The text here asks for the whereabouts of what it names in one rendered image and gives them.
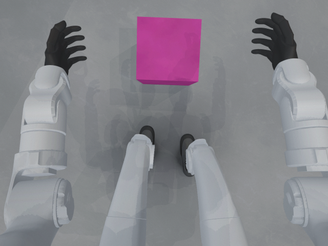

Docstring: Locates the right robot upper arm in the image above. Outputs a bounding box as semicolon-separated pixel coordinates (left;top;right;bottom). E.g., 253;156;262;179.
283;177;328;246

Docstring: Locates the carton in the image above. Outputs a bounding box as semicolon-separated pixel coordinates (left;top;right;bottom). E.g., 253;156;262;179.
136;16;202;86

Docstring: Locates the left robot upper arm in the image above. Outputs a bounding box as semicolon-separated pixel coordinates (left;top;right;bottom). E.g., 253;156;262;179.
0;178;74;246

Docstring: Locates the right robot forearm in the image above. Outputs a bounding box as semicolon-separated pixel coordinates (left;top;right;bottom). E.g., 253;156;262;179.
272;58;328;177

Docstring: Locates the right robot hand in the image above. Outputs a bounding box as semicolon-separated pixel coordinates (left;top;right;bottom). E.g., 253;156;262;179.
251;12;298;70

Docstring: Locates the left robot forearm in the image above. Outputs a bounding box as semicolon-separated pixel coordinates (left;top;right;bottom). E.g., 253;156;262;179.
4;65;72;227

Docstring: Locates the left robot hand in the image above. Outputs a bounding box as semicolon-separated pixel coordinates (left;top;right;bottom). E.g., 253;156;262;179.
44;20;87;75

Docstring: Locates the left robot shin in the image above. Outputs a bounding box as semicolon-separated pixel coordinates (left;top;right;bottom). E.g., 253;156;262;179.
126;134;151;152

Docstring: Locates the robot shin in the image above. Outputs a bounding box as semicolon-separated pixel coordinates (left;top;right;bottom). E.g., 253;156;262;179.
186;139;214;168
126;134;151;152

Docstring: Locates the right robot shin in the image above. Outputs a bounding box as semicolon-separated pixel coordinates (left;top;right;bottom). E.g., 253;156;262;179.
186;139;214;168

